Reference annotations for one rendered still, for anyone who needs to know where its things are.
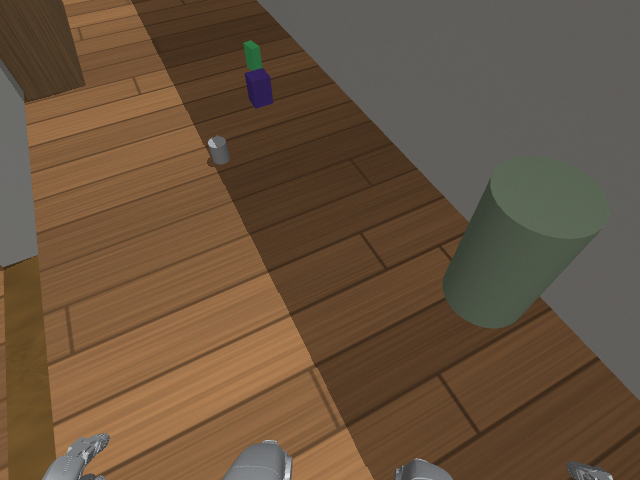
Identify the right robot hand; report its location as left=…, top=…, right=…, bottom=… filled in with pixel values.
left=566, top=461, right=613, bottom=480

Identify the left robot hand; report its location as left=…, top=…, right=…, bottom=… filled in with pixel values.
left=42, top=433, right=110, bottom=480

